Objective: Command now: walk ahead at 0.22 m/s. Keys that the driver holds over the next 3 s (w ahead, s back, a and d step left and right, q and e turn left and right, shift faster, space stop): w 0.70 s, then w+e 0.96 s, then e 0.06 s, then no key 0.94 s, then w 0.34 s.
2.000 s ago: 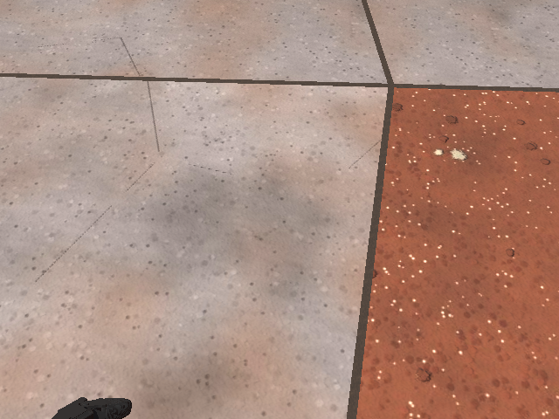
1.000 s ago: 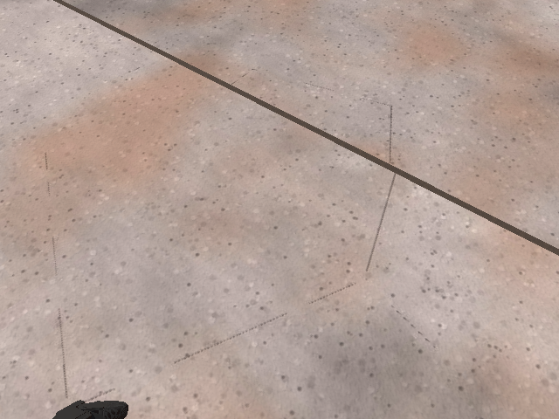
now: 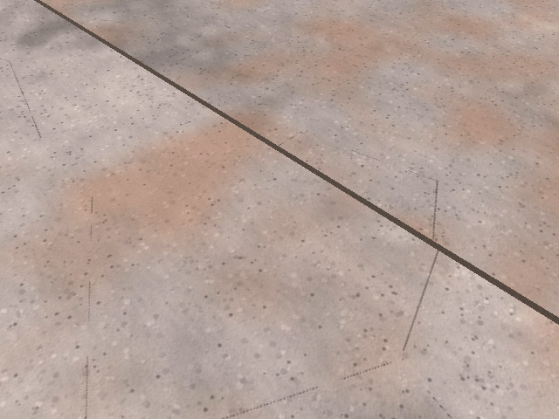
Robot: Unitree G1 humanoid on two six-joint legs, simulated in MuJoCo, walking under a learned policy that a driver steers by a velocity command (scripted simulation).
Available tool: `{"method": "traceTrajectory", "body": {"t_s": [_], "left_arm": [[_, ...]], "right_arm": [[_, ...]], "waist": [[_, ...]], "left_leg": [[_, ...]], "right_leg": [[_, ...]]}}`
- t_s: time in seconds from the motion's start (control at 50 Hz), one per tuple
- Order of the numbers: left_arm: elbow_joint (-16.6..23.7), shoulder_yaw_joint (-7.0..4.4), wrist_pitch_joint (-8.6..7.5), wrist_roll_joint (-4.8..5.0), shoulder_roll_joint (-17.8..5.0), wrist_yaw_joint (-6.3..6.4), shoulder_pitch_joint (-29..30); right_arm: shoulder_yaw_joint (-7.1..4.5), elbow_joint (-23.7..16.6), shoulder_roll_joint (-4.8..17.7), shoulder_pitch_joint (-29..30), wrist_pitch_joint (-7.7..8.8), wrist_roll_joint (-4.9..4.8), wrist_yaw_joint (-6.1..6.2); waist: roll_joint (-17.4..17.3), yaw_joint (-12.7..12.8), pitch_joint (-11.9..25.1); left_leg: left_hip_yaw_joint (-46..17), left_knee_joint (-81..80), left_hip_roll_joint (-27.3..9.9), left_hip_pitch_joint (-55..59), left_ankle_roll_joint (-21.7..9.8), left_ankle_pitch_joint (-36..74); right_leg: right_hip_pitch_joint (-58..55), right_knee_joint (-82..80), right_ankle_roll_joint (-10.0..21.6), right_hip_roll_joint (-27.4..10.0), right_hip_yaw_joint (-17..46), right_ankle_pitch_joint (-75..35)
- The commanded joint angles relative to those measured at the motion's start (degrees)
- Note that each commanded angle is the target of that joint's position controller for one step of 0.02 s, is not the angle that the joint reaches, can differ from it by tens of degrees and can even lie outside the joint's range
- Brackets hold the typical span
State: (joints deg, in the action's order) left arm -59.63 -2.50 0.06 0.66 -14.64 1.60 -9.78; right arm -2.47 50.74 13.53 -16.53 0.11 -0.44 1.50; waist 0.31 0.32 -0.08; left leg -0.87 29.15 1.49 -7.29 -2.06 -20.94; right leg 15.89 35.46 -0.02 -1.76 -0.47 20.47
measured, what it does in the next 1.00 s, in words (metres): walks ahead: left foot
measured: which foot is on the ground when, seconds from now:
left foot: down 0.00-0.16, up 0.18-0.64, down 0.66-1.00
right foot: down 0.00-0.66, up 0.68-1.00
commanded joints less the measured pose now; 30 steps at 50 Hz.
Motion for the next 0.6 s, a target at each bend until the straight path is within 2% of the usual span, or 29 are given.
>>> {"method": "traceTrajectory", "body": {"t_s": [0.02, 0.04, 0.08, 0.1, 0.12, 0.14, 0.16, 0.18, 0.2, 0.22, 0.24, 0.26, 0.28, 0.32, 0.36, 0.44, 0.52, 0.56, 0.6], "left_arm": [[5.74, -0.99, -3.12, 1.19, -5.36, -0.91, 8.66], [5.87, -1.06, -4.05, 1.49, -5.61, -1.51, 8.47], [5.13, -1.02, -5.44, 1.55, -5.23, -2.64, 6.77], [3.41, -1.18, -5.72, 1.35, -4.88, -2.95, 3.51], [0.63, -1.70, -5.63, 0.95, -5.14, -3.07, -2.15], [-1.70, -2.61, -5.24, 0.62, -6.58, -2.90, -8.18], [-2.90, -3.74, -5.07, 0.47, -10.34, -2.41, -15.38], [-3.51, -4.64, -5.29, 0.33, -16.14, -2.74, -20.96], [-2.49, -2.84, -6.05, -0.18, -11.26, -2.86, -16.20], [-0.81, -2.01, -6.53, -0.08, -8.51, -2.82, -11.50], [0.44, -1.53, -6.75, -0.27, -7.41, -2.98, -8.28], [1.06, -1.11, -6.79, -0.31, -6.73, -3.17, -6.88], [1.06, -0.55, -6.59, -0.59, -5.45, -3.16, -7.02], [0.37, -0.28, -6.15, -0.64, -5.64, -2.74, -9.72], [0.12, -0.35, -5.81, -0.85, -7.11, -2.03, -11.19], [0.55, -0.32, -5.30, -0.78, -8.03, -1.05, -12.58], [-0.75, -0.53, -4.88, 0.00, -7.82, -0.84, -16.71], [-0.86, -0.96, -4.48, 0.21, -8.24, -0.74, -16.83], [-0.23, -1.61, -4.03, 0.03, -9.66, -0.63, -15.50]], "right_arm": [[-2.97, -1.19, 11.44, -3.48, 2.17, -0.34, 0.60], [-2.89, -1.12, 10.69, -3.28, 2.78, -0.36, 0.52], [-2.97, -1.42, 10.45, -1.22, 3.03, -1.17, 0.20], [-3.07, -1.75, 10.88, 0.90, 2.81, -1.45, -0.02], [-3.09, -1.91, 11.00, 2.06, 2.55, -1.45, -0.21], [-2.72, -2.08, 9.96, 2.35, 2.64, -0.97, -0.28], [-1.56, -3.04, 6.33, 3.96, 2.95, -0.24, -0.48], [-0.98, -5.50, 3.43, 3.26, 4.00, -0.44, -0.13], [-1.78, -5.15, 6.66, 3.42, 4.87, -2.00, -0.11], [-2.00, -4.99, 7.63, 3.68, 5.57, -2.83, -0.56], [-2.14, -4.17, 7.74, 3.34, 5.86, -2.52, -0.68], [-2.49, -4.09, 7.95, 4.18, 5.98, -1.73, -0.70], [-2.74, -4.01, 7.82, 4.52, 5.78, -1.12, -0.97], [-2.57, -3.96, 6.03, 5.04, 5.14, -0.69, -1.54], [-2.26, -5.19, 4.92, 8.38, 4.61, -0.55, -1.62], [-1.13, -8.13, 3.11, 17.50, 4.78, -0.83, -2.18], [-0.65, -10.15, 3.35, 23.75, 5.18, -1.24, -3.40], [-0.76, -10.87, 4.23, 24.80, 5.53, -1.32, -4.06], [-1.68, -10.18, 6.53, 21.17, 5.71, -1.17, -4.25]], "waist": [[-11.02, -2.93, -11.23], [-10.16, -2.66, -11.07], [-7.23, -1.12, -8.74], [-6.41, 0.92, -6.56], [-6.10, 3.39, -3.99], [-4.86, 5.73, -1.22], [4.55, 8.66, 1.16], [19.64, 8.69, 4.57], [11.41, 6.44, 1.40], [8.20, 4.53, -2.95], [5.86, 3.08, -4.35], [4.41, 2.44, -5.35], [4.46, 1.97, -4.82], [4.88, 1.92, -3.97], [3.60, 2.22, -4.57], [3.74, 4.02, -6.40], [3.42, 4.96, -8.58], [3.68, 3.81, -8.16], [5.23, 0.60, -4.18]], "left_leg": [[-26.88, -21.16, -19.46, -2.77, -12.29, -19.98], [-26.34, -20.41, -20.15, 0.67, -12.42, -14.94], [-20.05, -18.12, -17.69, 2.18, -10.12, -6.37], [-15.14, -16.38, -14.83, -1.78, -8.41, -2.12], [-11.21, -13.33, -12.06, -7.31, -7.03, 1.29], [-7.91, -7.76, -9.31, -12.31, -5.38, 6.88], [-0.90, 9.88, -3.70, -19.13, -1.41, 8.42], [0.97, 27.74, 3.25, -31.43, 1.83, -9.19], [-5.54, 37.55, -0.13, -36.20, 0.83, -11.22], [-6.06, 39.62, -3.12, -39.29, -0.80, -5.41], [-4.61, 38.74, -5.63, -38.97, -1.58, 0.19], [-4.00, 36.17, -7.24, -38.53, -1.67, 4.51], [-3.26, 33.97, -8.29, -35.72, -1.44, 7.54], [-1.06, 30.79, -8.42, -34.18, -0.04, 10.69], [0.14, 25.89, -8.28, -35.54, 1.56, 13.53], [2.38, 10.42, -6.44, -31.44, 2.47, 22.92], [2.65, 2.76, -4.94, -29.91, 1.06, 25.69], [2.18, 0.63, -4.55, -29.61, -0.57, 23.44], [3.37, 0.33, -2.22, -22.89, -2.49, 19.60]], "right_leg": [[17.03, 10.80, 3.08, -1.04, 0.82, 6.98], [19.94, 10.99, 4.06, -2.45, 1.85, 8.90], [15.14, 2.75, 4.98, -2.79, 0.71, 5.80], [5.76, -3.17, 4.61, -0.83, -2.03, -1.28], [-5.81, -6.79, 3.51, 2.15, -4.71, -8.72], [-15.61, -6.70, 3.04, 3.35, -4.06, -10.21], [-23.06, -13.44, 6.10, -5.92, 9.62, -3.81], [-29.87, -24.02, 15.23, -19.14, 37.04, 4.42], [-26.94, -25.44, 16.59, -20.68, 40.23, 10.20], [-23.67, -25.45, 14.77, -18.96, 33.85, 10.23], [-21.27, -25.97, 12.69, -16.47, 27.80, 6.78], [-19.47, -26.51, 11.37, -14.96, 23.18, 0.37], [-17.74, -27.01, 10.05, -12.78, 18.34, -5.59], [-17.13, -27.48, 10.03, -10.92, 12.92, -16.20], [-16.67, -28.26, 10.74, -10.57, 9.94, -23.38], [-12.80, -30.58, 9.90, -8.61, 4.90, -24.31], [-16.40, -30.54, 10.23, -10.77, 3.76, -24.89], [-20.76, -27.99, 9.68, -12.48, 3.36, -29.97], [-23.91, -21.81, 8.55, -13.23, 2.72, -46.30]]}}
Next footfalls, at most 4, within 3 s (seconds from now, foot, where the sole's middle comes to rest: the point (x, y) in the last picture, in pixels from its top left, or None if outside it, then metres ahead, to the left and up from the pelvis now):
0.66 left None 0.47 0.08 -0.77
1.20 right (361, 343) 0.75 -0.18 -0.77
1.68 left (324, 242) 1.09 -0.10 -0.77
2.10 right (407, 264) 1.01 -0.34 -0.77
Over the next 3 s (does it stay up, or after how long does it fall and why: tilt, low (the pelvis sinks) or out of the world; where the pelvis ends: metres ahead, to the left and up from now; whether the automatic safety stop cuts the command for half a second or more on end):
stays up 1.06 -0.26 -0.01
